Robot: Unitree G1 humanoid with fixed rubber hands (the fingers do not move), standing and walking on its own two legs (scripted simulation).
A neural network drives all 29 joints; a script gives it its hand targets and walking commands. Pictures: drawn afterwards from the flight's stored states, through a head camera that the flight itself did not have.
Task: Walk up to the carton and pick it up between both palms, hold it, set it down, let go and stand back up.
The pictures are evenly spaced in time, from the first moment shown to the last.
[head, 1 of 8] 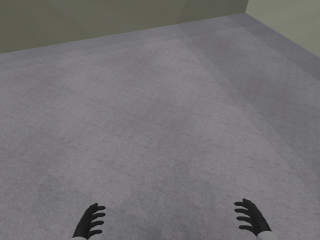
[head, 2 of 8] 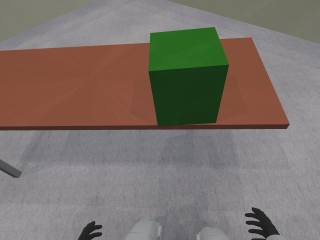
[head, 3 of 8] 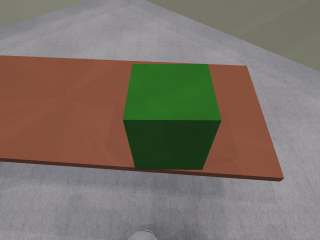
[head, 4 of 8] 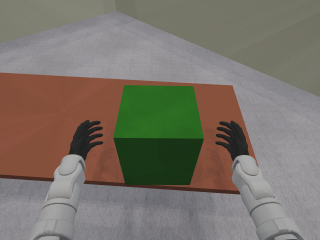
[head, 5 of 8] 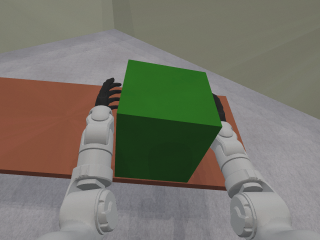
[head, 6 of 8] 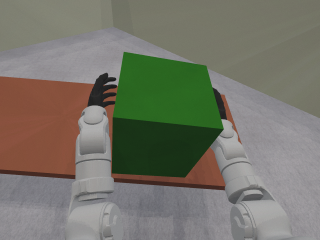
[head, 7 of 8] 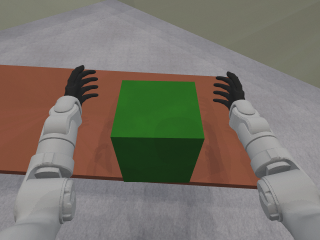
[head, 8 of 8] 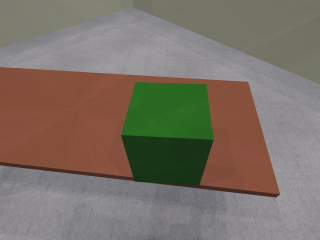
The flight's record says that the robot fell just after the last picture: no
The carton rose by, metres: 0.19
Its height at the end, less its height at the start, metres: +0.00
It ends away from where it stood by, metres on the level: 0.01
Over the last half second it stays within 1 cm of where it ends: yes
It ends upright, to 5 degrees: yes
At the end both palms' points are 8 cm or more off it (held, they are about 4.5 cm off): yes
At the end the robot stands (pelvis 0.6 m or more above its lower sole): yes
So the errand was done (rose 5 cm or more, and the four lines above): yes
